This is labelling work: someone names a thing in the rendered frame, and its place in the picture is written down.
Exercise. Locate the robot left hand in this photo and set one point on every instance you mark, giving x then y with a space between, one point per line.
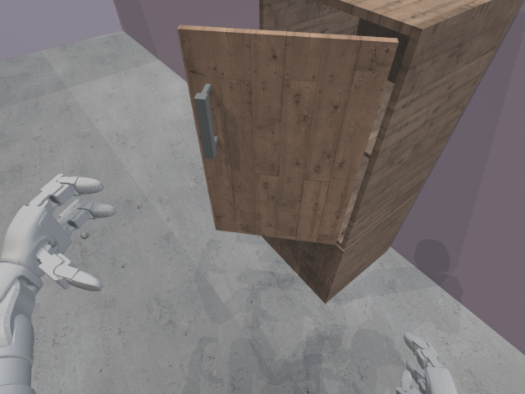
27 237

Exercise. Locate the cupboard door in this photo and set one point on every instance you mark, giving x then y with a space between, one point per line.
293 113

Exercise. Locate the handle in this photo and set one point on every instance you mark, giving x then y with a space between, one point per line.
209 141

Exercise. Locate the left robot forearm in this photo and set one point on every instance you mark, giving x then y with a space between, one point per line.
19 285

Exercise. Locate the robot right hand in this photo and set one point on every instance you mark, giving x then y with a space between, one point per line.
435 379

